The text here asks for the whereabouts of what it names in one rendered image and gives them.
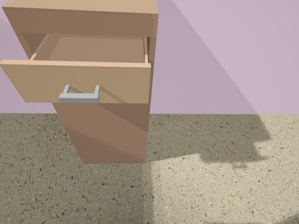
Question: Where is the drawer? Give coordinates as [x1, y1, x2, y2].
[0, 34, 151, 104]

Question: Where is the cabinet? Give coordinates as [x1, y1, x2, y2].
[2, 0, 159, 164]

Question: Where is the handle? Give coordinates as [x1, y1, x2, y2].
[59, 85, 100, 103]

